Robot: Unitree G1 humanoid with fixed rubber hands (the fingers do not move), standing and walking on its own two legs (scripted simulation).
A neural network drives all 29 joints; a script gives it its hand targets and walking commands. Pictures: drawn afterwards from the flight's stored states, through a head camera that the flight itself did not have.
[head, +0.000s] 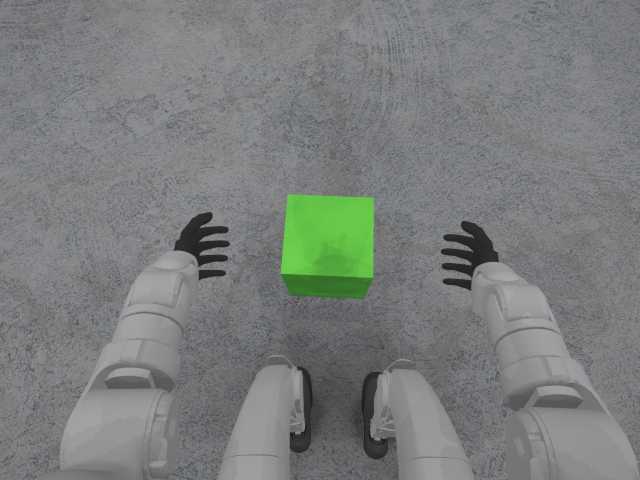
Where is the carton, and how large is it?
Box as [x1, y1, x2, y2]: [281, 194, 373, 298]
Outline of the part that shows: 288,194 281,275 290,294 363,298 372,278 373,198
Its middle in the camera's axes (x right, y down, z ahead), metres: +0.02 +0.02 +1.02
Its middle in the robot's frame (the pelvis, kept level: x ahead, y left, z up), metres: +0.55 +0.02 -0.56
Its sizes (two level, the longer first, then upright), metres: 0.210 0.200 0.250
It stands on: the floor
